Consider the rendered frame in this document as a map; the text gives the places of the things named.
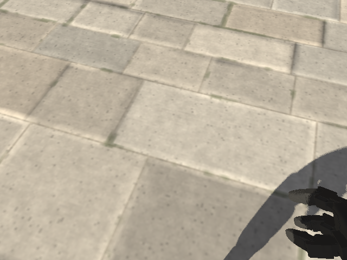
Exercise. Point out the robot right hand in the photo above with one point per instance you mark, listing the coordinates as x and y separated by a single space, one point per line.
333 242

